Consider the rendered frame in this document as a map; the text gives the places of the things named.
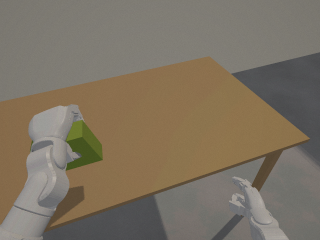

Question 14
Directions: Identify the robot right forearm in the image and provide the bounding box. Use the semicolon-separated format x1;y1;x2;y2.
248;207;289;240

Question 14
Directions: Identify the sponge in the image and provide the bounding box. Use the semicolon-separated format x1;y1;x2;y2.
30;120;103;171

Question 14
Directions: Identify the right robot hand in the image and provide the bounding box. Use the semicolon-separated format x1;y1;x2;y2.
229;176;266;219

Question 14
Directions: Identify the table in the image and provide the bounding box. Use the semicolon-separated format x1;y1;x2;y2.
0;56;310;233

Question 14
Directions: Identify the left robot hand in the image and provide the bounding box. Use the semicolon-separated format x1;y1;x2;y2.
28;104;85;163

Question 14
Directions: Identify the robot left forearm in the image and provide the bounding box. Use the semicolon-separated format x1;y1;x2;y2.
0;137;70;240

